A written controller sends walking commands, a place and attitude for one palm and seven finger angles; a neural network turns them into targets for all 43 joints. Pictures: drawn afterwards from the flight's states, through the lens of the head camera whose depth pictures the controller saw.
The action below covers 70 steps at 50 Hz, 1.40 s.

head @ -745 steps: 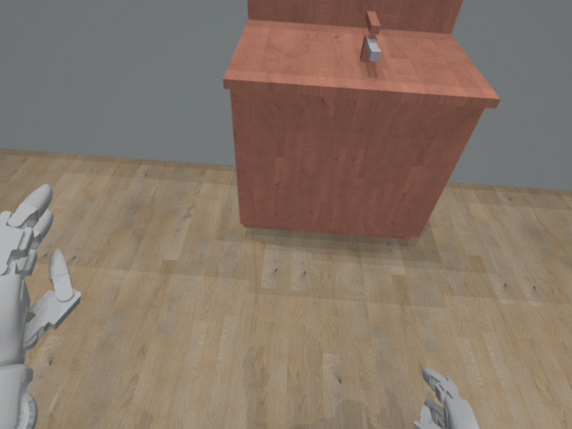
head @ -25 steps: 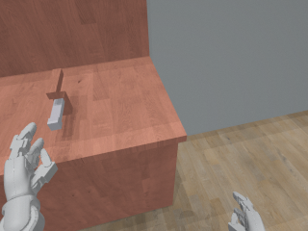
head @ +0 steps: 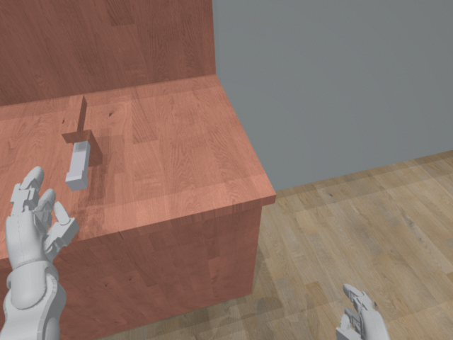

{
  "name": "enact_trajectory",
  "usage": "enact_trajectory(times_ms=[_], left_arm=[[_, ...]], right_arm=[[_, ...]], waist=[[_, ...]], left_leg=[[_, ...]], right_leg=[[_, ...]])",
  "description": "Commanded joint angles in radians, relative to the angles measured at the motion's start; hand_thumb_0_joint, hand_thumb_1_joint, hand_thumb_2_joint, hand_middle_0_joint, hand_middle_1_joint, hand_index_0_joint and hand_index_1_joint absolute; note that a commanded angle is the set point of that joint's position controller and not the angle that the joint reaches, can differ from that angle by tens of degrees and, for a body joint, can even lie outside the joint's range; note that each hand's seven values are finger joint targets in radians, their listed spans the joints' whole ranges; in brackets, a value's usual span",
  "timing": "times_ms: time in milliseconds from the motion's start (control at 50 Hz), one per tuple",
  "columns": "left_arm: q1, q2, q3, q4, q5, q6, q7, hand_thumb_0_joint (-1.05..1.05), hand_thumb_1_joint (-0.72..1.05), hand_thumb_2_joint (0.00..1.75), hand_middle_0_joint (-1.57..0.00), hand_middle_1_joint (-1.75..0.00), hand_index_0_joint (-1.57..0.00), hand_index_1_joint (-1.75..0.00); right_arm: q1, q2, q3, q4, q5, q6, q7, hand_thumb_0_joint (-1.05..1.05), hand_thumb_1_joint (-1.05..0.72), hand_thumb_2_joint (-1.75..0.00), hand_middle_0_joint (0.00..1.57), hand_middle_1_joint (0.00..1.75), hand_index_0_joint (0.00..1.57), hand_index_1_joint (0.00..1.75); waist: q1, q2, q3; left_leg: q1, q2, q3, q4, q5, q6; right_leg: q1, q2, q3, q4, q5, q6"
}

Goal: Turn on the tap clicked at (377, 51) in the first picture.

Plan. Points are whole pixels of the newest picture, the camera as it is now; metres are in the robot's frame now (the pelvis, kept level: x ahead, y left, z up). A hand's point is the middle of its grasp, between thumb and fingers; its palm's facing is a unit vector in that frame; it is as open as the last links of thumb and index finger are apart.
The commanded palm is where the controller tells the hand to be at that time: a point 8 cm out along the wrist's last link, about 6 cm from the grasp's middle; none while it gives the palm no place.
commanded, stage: reach beside the lever's end, fingers flat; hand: left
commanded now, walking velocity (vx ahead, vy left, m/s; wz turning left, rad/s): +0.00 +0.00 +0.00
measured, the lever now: (77, 180) +0.36 +0.33 +0.09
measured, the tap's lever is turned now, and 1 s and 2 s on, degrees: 0 0 4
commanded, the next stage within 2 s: push the lever round in 1.30 s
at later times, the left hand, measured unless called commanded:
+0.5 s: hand (64, 207) +0.29 +0.32 +0.10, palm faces +0.57 -0.81 -0.11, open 7.7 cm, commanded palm +0.25 +0.36 +0.10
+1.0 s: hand (62, 193) +0.33 +0.35 +0.08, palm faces +0.58 -0.81 -0.11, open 7.8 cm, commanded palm +0.28 +0.38 +0.08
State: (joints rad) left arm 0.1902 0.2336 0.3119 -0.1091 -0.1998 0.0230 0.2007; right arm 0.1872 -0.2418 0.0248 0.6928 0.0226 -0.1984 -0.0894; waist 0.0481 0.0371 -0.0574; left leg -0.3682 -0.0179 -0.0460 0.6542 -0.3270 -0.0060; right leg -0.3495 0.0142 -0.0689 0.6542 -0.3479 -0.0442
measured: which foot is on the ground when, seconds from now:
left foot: down 0.00-1.00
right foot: down 0.00-1.00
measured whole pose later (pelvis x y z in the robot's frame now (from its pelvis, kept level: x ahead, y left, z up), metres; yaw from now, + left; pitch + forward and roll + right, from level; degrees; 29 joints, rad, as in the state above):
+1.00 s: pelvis +0.00 +0.01 -0.01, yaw -1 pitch +8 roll -1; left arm -0.18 0.39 0.53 0.49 -0.17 -0.16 0.07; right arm 0.26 -0.26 0.00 0.72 0.02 -0.11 -0.08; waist -0.01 0.02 -0.07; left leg -0.50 -0.01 -0.03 0.72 -0.36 0.01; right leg -0.47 0.02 -0.06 0.68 -0.35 -0.03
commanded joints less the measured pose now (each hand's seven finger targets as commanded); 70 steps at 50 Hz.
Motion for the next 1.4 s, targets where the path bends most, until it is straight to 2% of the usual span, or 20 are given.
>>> enact_trajectory(times_ms=[0, 60, 80, 100, 180, 200, 340, 480, 500, 600, 720, 880, 960, 980, 1000, 1160, 1180, 1200, 1320, 1380], left_arm=[[-0.163, 0.194, 0.103, -0.187, 0.005, -0.074, 0.002, 0.0, 0.9, 0.9, -0.18, -0.24, -0.18, -0.24], [-0.202, 0.224, 0.138, -0.127, -0.004, -0.073, 0.0, 0.0, 0.9, 0.9, -0.18, -0.23, -0.18, -0.23], [-0.226, 0.262, 0.171, -0.115, 0.006, -0.077, 0.003, 0.0, 0.9, 0.9, -0.18, -0.22, -0.18, -0.22], [-0.255, 0.227, 0.132, -0.122, 0.006, -0.084, -0.003, 0.0, 0.9, 0.9, -0.17, -0.22, -0.17, -0.22], [-0.278, 0.281, 0.177, -0.081, 0.017, -0.118, -0.013, 0.0, 0.9, 0.9, -0.17, -0.21, -0.17, -0.21], [-0.281, 0.252, 0.15, -0.075, 0.013, -0.126, -0.023, 0.0, 0.9, 0.9, -0.17, -0.21, -0.17, -0.21], [-0.377, 0.281, 0.163, 0.042, -0.001, -0.149, -0.058, 0.0, 0.9, 0.9, -0.16, -0.19, -0.16, -0.19], [-0.441, 0.389, 0.255, 0.147, 0.013, -0.178, -0.066, 0.0, 0.9, 0.9, -0.16, -0.17, -0.16, -0.17], [-0.477, 0.357, 0.217, 0.133, 0.014, -0.187, -0.074, 0.0, 0.9, 0.9, -0.16, -0.17, -0.16, -0.17], [-0.523, 0.371, 0.223, 0.216, 0.01, -0.202, -0.097, 0.0, 0.9, 0.9, -0.15, -0.16, -0.15, -0.16], [-0.515, 0.388, 0.239, 0.262, 0.014, -0.226, -0.11, 0.0, 0.9, 0.9, -0.15, -0.15, -0.15, -0.15], [-0.624, 0.476, 0.298, 0.374, 0.029, -0.254, -0.113, 0.0, 0.9, 0.9, -0.15, -0.15, -0.15, -0.15], [-0.597, 0.459, 0.279, 0.357, 0.024, -0.271, -0.138, 0.0, 0.9, 0.9, -0.15, -0.15, -0.15, -0.15], [-0.567, 0.489, 0.311, 0.365, 0.03, -0.274, -0.134, 0.0, 0.9, 0.9, -0.15, -0.15, -0.15, -0.15], [-0.585, 0.446, 0.271, 0.353, 0.025, -0.276, -0.137, 0.0, 0.9, 0.9, -0.15, -0.15, -0.15, -0.15], [-0.511, 0.447, 0.299, 0.347, 0.008, -0.268, -0.134, 0.0, 0.9, 0.9, -0.15, -0.15, -0.15, -0.15], [-0.549, 0.45, 0.289, 0.31, 0.02, -0.277, -0.126, 0.0, 0.9, 0.9, -0.15, -0.15, -0.15, -0.15], [-0.553, 0.416, 0.26, 0.287, 0.02, -0.282, -0.123, 0.0, 0.9, 0.9, -0.15, -0.15, -0.15, -0.15], [-0.55, 0.42, 0.265, 0.3, 0.024, -0.285, -0.109, 0.0, 0.9, 0.9, -0.15, -0.15, -0.15, -0.15], [-0.548, 0.4, 0.243, 0.281, 0.029, -0.275, -0.11, 0.0, 0.9, 0.9, -0.15, -0.15, -0.15, -0.15]], right_arm=[[-0.104, -0.114, -0.044, -0.16, 0.007, -0.046, -0.01, 0.0, -0.9, -0.9, 0.2, 0.3, 0.2, 0.3], [-0.102, -0.119, -0.046, -0.154, 0.008, -0.033, -0.012, 0.0, -0.9, -0.9, 0.2, 0.3, 0.2, 0.3], [-0.104, -0.119, -0.047, -0.143, 0.011, -0.028, -0.015, 0.0, -0.9, -0.9, 0.2, 0.3, 0.2, 0.3], [-0.103, -0.117, -0.046, -0.151, 0.01, -0.028, -0.014, 0.0, -0.9, -0.9, 0.2, 0.3, 0.2, 0.3], [-0.091, -0.124, -0.053, -0.135, 0.006, -0.028, -0.015, 0.0, -0.9, -0.9, 0.2, 0.3, 0.2, 0.3], [-0.083, -0.123, -0.052, -0.14, 0.006, -0.029, -0.012, 0.0, -0.9, -0.9, 0.2, 0.3, 0.2, 0.3], [-0.07, -0.136, -0.056, -0.127, 0.013, -0.032, -0.019, 0.0, -0.9, -0.9, 0.2, 0.3, 0.2, 0.3], [-0.045, -0.143, -0.061, -0.107, 0.009, -0.012, -0.022, 0.0, -0.9, -0.9, 0.2, 0.3, 0.2, 0.3], [-0.042, -0.14, -0.06, -0.114, 0.009, -0.012, -0.02, 0.0, -0.9, -0.9, 0.2, 0.3, 0.2, 0.3], [-0.016, -0.149, -0.063, -0.107, 0.011, -0.003, -0.019, 0.0, -0.9, -0.9, 0.2, 0.3, 0.2, 0.3], [0.015, -0.156, -0.073, -0.108, 0.008, 0.008, -0.012, 0.0, -0.9, -0.9, 0.2, 0.3, 0.2, 0.3], [0.039, -0.164, -0.074, -0.087, 0.007, 0.036, -0.015, 0.0, -0.9, -0.9, 0.2, 0.3, 0.2, 0.3], [0.052, -0.162, -0.077, -0.107, 0.005, 0.042, -0.005, 0.0, -0.9, -0.9, 0.2, 0.3, 0.2, 0.3], [0.053, -0.163, -0.079, -0.102, 0.007, 0.046, -0.005, 0.0, -0.9, -0.9, 0.2, 0.3, 0.2, 0.3], [0.057, -0.161, -0.077, -0.107, 0.006, 0.046, -0.001, 0.0, -0.9, -0.9, 0.2, 0.3, 0.2, 0.3], [0.056, -0.164, -0.085, -0.113, 0.01, 0.051, 0.001, 0.0, -0.9, -0.9, 0.2, 0.3, 0.2, 0.3], [0.05, -0.162, -0.081, -0.108, 0.01, 0.053, 0.0, 0.0, -0.9, -0.9, 0.2, 0.3, 0.2, 0.3], [0.05, -0.159, -0.082, -0.114, 0.007, 0.049, 0.002, 0.0, -0.9, -0.9, 0.2, 0.3, 0.2, 0.3], [0.04, -0.158, -0.082, -0.103, 0.004, 0.046, -0.004, 0.0, -0.9, -0.9, 0.2, 0.3, 0.2, 0.3], [0.03, -0.154, -0.077, -0.107, 0.007, 0.045, -0.006, 0.0, -0.9, -0.9, 0.2, 0.3, 0.2, 0.3]], waist=[[0.004, 0.005, -0.151], [0.001, -0.044, -0.143], [0.004, -0.002, -0.127], [-0.007, 0.016, -0.137], [-0.001, 0.04, -0.166], [-0.008, 0.043, -0.183], [-0.02, 0.008, -0.162], [-0.017, 0.03, -0.187], [-0.029, 0.055, -0.197], [-0.042, 0.031, -0.194], [-0.034, 0.029, -0.238], [-0.051, 0.027, -0.214], [-0.04, 0.063, -0.276], [-0.032, 0.088, -0.27], [-0.044, 0.076, -0.271], [-0.033, 0.048, -0.244], [-0.039, 0.079, -0.231], [-0.045, 0.074, -0.25], [-0.047, 0.049, -0.235], [-0.041, 0.097, -0.234]], left_leg=[[0.052, -0.009, 0.008, -0.086, 0.215, 0.019], [0.03, -0.01, 0.012, -0.083, 0.21, 0.023], [0.031, -0.008, 0.013, -0.088, 0.204, 0.02], [0.04, -0.01, 0.014, -0.086, 0.199, 0.021], [0.05, -0.008, 0.014, -0.075, 0.231, 0.022], [0.054, -0.008, 0.011, -0.073, 0.239, 0.021], [0.028, -0.009, 0.004, -0.074, 0.196, 0.025], [0.007, -0.01, 0.009, -0.062, 0.207, 0.029], [0.019, -0.01, 0.007, -0.061, 0.214, 0.027], [0.002, -0.008, 0.003, -0.052, 0.208, 0.03], [0.006, -0.005, -0.001, -0.039, 0.255, 0.028], [-0.039, -0.003, 0.0, -0.025, 0.203, 0.034], [-0.012, -0.004, 0.0, -0.02, 0.265, 0.03], [-0.01, 0.002, -0.003, -0.018, 0.282, 0.028], [-0.006, 0.0, -0.005, -0.016, 0.286, 0.029], [-0.023, 0.004, -0.006, -0.024, 0.267, 0.026], [-0.013, 0.006, -0.011, -0.024, 0.274, 0.023], [0.002, 0.007, -0.014, -0.026, 0.268, 0.022], [-0.003, 0.008, -0.017, -0.027, 0.246, 0.018], [0.011, 0.01, -0.02, -0.032, 0.251, 0.011]], right_leg=[[0.07, -0.017, 0.034, -0.107, 0.237, 0.022], [0.07, -0.013, 0.036, -0.11, 0.243, 0.026], [0.065, -0.012, 0.038, -0.113, 0.227, 0.022], [0.054, -0.014, 0.038, -0.111, 0.22, 0.023], [0.065, -0.009, 0.041, -0.099, 0.252, 0.018], [0.065, -0.011, 0.04, -0.094, 0.261, 0.019], [0.04, -0.007, 0.038, -0.097, 0.226, 0.02], [0.053, -0.005, 0.045, -0.088, 0.246, 0.021], [0.044, -0.006, 0.043, -0.082, 0.251, 0.02], [0.027, -0.002, 0.041, -0.078, 0.251, 0.022], [0.029, 0.004, 0.038, -0.059, 0.284, 0.021], [-0.007, 0.007, 0.045, -0.057, 0.242, 0.023], [0.021, 0.01, 0.044, -0.042, 0.292, 0.019], [0.019, 0.012, 0.044, -0.042, 0.288, 0.016], [0.011, 0.013, 0.042, -0.039, 0.294, 0.018], [0.004, 0.015, 0.037, -0.043, 0.273, 0.019], [-0.007, 0.014, 0.037, -0.043, 0.267, 0.017], [-0.014, 0.015, 0.035, -0.04, 0.253, 0.018], [-0.022, 0.016, 0.034, -0.041, 0.236, 0.016], [-0.026, 0.014, 0.033, -0.043, 0.223, 0.013]])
